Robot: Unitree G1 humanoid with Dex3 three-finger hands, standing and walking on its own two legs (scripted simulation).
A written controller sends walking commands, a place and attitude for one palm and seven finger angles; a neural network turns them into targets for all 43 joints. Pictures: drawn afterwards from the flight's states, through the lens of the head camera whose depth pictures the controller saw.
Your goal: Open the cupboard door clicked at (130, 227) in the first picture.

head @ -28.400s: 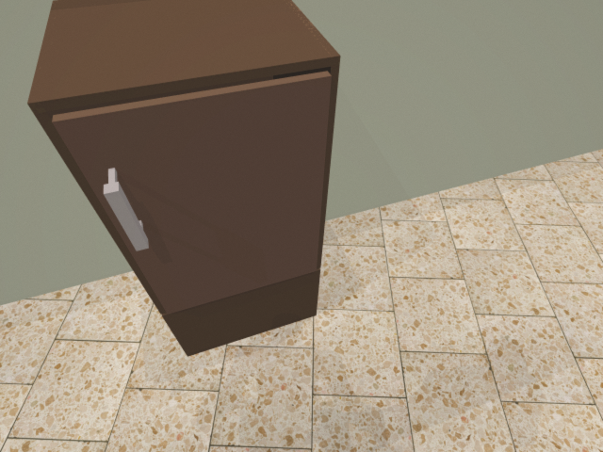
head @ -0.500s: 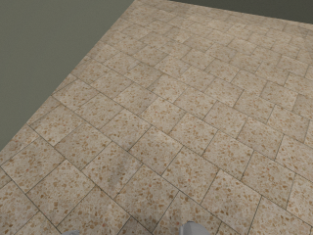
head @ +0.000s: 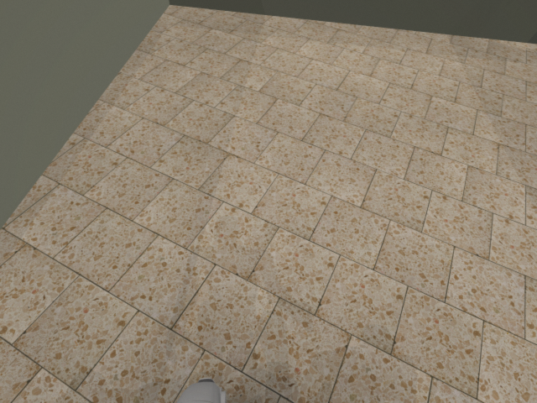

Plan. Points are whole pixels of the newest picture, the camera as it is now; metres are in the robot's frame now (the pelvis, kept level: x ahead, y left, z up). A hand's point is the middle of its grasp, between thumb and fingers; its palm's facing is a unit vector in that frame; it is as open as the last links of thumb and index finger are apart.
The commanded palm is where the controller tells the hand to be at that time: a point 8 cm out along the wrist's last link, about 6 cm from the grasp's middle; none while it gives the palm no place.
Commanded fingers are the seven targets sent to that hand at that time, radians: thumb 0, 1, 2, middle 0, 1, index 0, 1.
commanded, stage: turn to face it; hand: left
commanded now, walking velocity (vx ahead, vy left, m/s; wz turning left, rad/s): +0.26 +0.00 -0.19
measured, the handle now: out of the picture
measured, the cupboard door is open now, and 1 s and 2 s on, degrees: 43 43 43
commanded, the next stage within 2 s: none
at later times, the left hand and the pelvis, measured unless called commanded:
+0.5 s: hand (177, 333) +0.25 +0.18 -0.16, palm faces +0.13 -0.97 -0.20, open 7.4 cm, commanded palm none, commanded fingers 0.00 0.90 0.90 -0.20 -0.30 -0.20 -0.30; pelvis +0.16 -0.01 +0.00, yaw +8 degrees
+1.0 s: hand (144, 353) +0.21 +0.23 -0.16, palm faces +0.43 -0.85 -0.29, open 7.4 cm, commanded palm none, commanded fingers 0.00 0.90 0.90 -0.20 -0.30 -0.20 -0.30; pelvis +0.22 -0.01 -0.01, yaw +25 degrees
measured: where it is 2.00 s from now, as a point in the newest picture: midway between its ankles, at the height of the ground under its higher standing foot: (281, 384)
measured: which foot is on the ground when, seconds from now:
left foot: up 0.00-0.04, down 0.06-0.40, up 0.42-0.68, down 0.70-1.00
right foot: down 0.00-0.06, up 0.08-0.38, down 0.40-0.70, up 0.72-1.00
